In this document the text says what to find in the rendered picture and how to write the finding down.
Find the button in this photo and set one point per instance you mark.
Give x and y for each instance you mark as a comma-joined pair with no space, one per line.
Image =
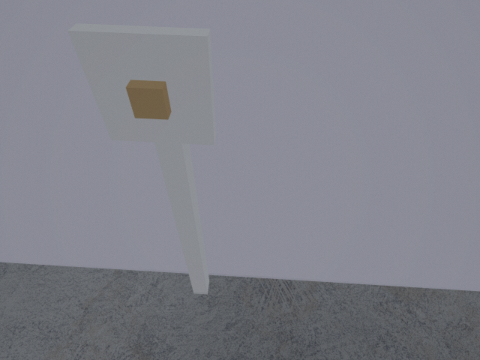
149,99

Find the panel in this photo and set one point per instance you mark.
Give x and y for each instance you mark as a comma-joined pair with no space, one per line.
111,56

